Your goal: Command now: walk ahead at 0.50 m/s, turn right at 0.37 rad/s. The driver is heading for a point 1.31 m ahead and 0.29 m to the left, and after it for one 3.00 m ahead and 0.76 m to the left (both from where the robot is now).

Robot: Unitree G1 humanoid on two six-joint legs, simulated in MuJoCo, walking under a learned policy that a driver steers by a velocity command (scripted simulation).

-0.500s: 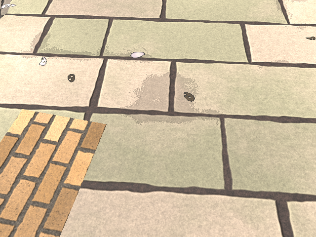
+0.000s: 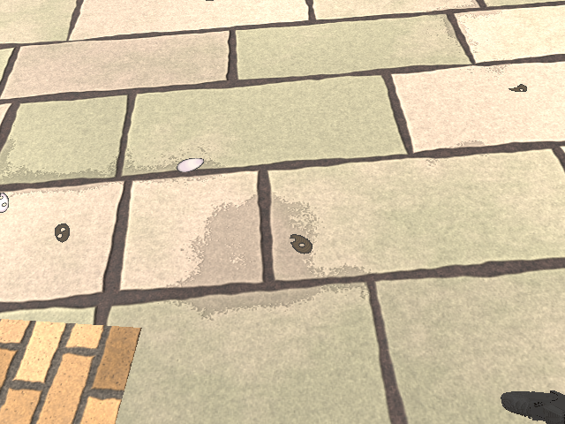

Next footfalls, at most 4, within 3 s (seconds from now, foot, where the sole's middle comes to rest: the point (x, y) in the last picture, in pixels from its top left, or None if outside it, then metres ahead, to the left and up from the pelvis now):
0.14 left None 0.26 0.14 -0.78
0.64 right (380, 397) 0.54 -0.12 -0.78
1.18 left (281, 288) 0.81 0.13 -0.78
1.64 right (324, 197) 1.14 0.03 -0.78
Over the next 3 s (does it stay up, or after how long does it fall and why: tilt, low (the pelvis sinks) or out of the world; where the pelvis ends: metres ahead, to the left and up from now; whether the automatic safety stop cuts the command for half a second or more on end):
stays up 1.29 0.35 -0.01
